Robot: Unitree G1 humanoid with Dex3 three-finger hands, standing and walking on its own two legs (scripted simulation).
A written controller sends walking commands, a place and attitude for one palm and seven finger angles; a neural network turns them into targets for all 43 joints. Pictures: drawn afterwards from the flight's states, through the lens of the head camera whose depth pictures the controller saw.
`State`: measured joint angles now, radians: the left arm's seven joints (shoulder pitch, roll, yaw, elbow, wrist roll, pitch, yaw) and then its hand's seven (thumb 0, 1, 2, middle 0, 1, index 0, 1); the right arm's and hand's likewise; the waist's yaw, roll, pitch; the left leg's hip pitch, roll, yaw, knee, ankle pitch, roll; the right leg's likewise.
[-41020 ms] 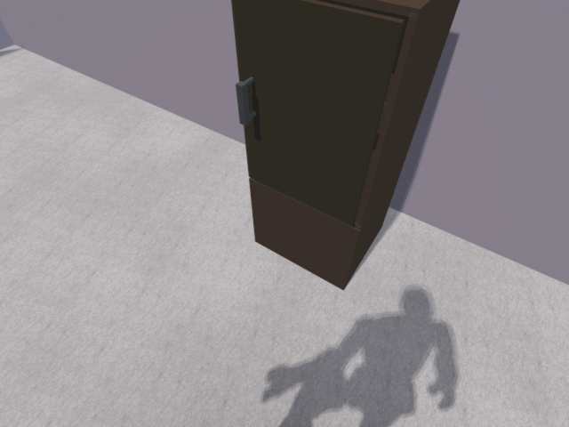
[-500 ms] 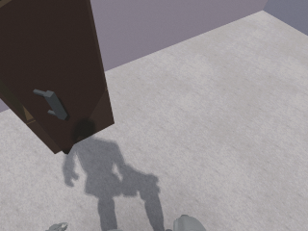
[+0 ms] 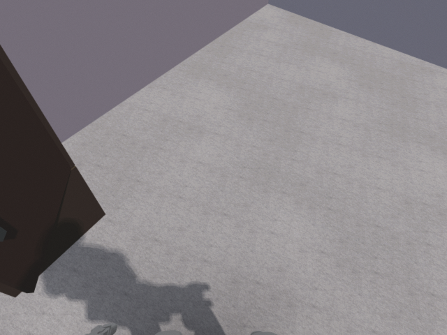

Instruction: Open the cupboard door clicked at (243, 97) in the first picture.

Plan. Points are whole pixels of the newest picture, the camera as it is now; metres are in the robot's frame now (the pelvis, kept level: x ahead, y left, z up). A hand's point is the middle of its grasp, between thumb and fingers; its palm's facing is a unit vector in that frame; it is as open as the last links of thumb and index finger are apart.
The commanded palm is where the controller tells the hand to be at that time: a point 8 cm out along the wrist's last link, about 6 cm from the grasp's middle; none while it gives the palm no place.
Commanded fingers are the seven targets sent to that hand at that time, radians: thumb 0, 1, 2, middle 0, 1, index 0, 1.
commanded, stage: walk to a spot facing it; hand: left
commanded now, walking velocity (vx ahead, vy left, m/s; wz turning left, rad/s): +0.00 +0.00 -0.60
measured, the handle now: out of the picture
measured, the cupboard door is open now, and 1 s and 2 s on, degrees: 40 40 40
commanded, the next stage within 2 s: turn to face it in 1.62 s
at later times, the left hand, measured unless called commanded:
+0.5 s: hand (179, 288) +0.22 +0.10 -0.14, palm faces -0.30 -0.93 -0.23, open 7.4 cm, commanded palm none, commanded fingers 0.00 0.90 0.90 -0.20 -0.30 -0.20 -0.30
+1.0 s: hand (209, 208) +0.42 +0.05 -0.16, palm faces -0.47 -0.86 -0.17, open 7.4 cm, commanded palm none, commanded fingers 0.00 0.90 0.90 -0.20 -0.30 -0.20 -0.30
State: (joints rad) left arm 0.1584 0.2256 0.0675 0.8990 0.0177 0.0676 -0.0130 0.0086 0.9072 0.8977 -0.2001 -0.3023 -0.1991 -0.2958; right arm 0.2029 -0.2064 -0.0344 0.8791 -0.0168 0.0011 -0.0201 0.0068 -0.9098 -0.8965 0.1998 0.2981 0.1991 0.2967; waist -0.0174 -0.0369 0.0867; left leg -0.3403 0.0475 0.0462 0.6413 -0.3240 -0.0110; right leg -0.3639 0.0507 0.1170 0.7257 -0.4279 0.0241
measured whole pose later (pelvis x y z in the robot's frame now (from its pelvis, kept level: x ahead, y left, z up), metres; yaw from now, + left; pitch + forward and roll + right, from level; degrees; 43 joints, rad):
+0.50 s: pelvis +0.07 -0.06 +0.01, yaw -19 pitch +0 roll +0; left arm 0.18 0.19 0.06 0.92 0.02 -0.02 -0.02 0.01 0.91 0.90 -0.20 -0.30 -0.20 -0.30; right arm 0.32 -0.24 -0.06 1.00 -0.03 0.03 0.01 0.01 -0.91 -0.90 0.20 0.30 0.20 0.30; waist -0.02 0.03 0.08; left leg -0.43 0.13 0.09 1.12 -0.43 -0.05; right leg -0.26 0.01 -0.07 0.58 -0.33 -0.05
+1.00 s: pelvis +0.29 -0.10 +0.02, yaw -31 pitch +0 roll +0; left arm 0.23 0.23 0.08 1.01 0.03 -0.01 -0.04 0.01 0.91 0.90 -0.19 -0.30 -0.19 -0.29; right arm 0.27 -0.15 -0.03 0.95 -0.03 -0.08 -0.02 0.00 -0.93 -0.90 0.20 0.30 0.20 0.30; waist 0.01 -0.06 0.07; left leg -0.22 0.06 0.18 0.47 -0.25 0.02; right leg -0.54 -0.06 -0.02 1.22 -0.27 -0.01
